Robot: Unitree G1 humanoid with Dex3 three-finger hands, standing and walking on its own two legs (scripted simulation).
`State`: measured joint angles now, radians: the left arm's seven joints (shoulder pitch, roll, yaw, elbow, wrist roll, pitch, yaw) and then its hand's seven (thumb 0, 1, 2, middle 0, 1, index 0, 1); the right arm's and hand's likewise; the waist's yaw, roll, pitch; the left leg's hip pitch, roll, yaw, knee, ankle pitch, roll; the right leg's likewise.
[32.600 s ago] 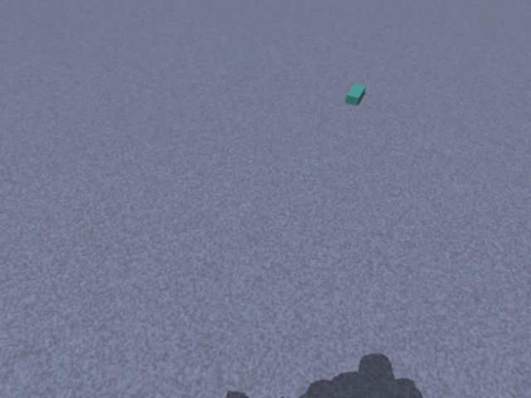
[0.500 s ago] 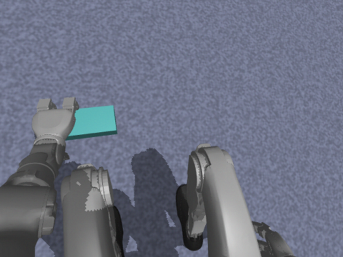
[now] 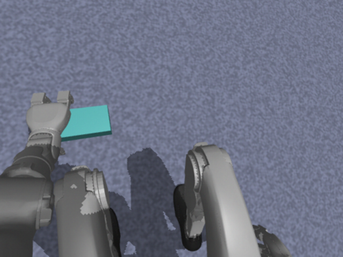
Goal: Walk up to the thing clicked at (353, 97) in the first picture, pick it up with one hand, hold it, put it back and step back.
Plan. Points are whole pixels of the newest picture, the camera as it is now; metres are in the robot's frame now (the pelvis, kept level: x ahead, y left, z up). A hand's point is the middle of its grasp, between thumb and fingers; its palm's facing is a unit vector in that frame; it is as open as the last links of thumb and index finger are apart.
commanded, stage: rise first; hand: left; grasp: from above
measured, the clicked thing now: (81, 123) +0.47 +0.17 -0.30
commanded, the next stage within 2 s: approach in 1.18 s
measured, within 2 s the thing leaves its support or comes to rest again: neither
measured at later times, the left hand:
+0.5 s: hand (57, 128) +0.44 +0.21 -0.19, palm faces -0.48 -0.03 -0.88, open 14.3 cm
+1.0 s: hand (54, 130) +0.43 +0.22 -0.19, palm faces -0.47 -0.03 -0.88, open 14.3 cm
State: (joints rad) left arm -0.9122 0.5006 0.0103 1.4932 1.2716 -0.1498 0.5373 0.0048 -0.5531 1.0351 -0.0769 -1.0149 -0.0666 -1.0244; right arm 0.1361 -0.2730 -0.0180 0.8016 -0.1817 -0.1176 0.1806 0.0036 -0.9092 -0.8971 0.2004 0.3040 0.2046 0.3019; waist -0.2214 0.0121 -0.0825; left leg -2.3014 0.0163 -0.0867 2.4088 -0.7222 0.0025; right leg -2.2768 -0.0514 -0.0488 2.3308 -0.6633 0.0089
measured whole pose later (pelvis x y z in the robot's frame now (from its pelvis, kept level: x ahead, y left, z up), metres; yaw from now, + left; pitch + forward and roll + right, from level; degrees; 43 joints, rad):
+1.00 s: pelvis +0.00 +0.00 +0.00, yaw +0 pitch +34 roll -6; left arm -0.92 0.53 0.03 1.53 1.28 -0.17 0.52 0.00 -0.57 1.05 -0.09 -0.98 -0.06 -1.01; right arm 0.16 -0.28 -0.01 0.81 -0.20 -0.13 0.22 0.00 -0.91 -0.90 0.20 0.30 0.20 0.30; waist -0.23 0.02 -0.08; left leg -2.31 0.01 -0.10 2.42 -0.72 0.00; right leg -2.28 -0.05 -0.05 2.34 -0.66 0.01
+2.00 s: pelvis +0.00 +0.00 -0.01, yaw -1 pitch +35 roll -6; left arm -0.96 0.53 0.03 1.57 1.21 -0.12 0.50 0.01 -0.58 1.09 -0.09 -1.02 -0.06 -1.05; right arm 0.21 -0.29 0.01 0.82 -0.20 -0.14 0.27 0.00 -0.91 -0.89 0.20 0.30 0.20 0.30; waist -0.26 0.04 -0.04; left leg -2.32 0.02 -0.10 2.42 -0.72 0.00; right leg -2.30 -0.04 -0.06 2.34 -0.65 0.01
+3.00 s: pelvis +0.00 +0.01 -0.03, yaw -6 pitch +32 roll -11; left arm -1.07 0.69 0.06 1.79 1.30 -0.15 0.72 0.01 -0.52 1.09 -0.10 -1.04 -0.08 -1.06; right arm 0.13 -0.31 0.15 0.77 -0.30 -0.28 0.39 0.00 -0.91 -0.90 0.20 0.30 0.20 0.30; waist -0.38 -0.03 0.09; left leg -2.36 0.01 -0.19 2.54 -0.75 0.00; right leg -2.30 -0.02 -0.13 2.38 -0.65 0.03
